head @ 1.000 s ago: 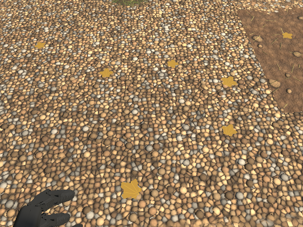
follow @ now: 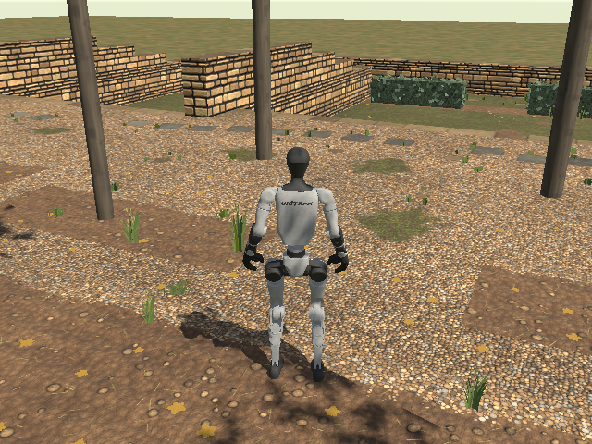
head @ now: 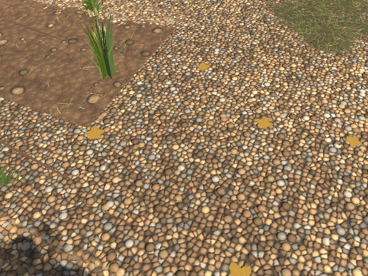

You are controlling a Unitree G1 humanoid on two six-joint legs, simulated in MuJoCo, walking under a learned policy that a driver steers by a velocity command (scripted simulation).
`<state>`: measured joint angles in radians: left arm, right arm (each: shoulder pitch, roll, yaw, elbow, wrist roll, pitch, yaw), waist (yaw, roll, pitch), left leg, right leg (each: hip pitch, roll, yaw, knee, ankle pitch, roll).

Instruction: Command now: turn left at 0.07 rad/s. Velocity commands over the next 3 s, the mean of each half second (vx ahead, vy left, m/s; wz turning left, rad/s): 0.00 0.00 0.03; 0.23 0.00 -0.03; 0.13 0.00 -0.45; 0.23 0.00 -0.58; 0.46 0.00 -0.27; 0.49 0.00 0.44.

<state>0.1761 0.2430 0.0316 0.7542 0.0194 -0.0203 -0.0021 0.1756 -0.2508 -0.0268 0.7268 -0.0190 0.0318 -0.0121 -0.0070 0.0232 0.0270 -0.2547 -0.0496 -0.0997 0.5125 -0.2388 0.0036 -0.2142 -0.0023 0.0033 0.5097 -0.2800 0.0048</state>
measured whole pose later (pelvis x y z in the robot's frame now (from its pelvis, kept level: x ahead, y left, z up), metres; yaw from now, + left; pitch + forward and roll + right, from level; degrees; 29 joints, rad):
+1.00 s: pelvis +0.11 +0.04 +0.01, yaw -2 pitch +0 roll -1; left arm 0.30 0.30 0.05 0.93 -0.05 -0.06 0.01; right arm 0.28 -0.24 -0.05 1.01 0.01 -0.11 0.01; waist -0.01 -0.05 0.00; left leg -0.17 -0.01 0.06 0.44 -0.25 0.04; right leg -0.38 0.01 0.09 1.04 -0.37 -0.06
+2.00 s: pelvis +0.36 +0.03 +0.01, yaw -35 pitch +2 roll -1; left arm 0.22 0.32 0.09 0.66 -0.02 -0.01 -0.01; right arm 0.36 -0.27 -0.06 0.82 -0.01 -0.08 -0.03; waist -0.06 -0.05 -0.03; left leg -0.08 0.03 0.07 0.31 -0.25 0.00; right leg -0.70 -0.01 0.10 1.10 -0.16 0.03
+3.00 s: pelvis +0.76 -0.35 +0.00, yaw -25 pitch +1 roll +0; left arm 0.15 0.30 0.05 0.70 0.01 -0.10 0.00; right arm 0.29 -0.29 -0.06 0.67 0.01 -0.05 0.02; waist -0.02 -0.02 0.06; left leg -0.28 -0.12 -0.04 0.41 -0.15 0.10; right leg -0.57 -0.09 0.09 1.11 -0.33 0.02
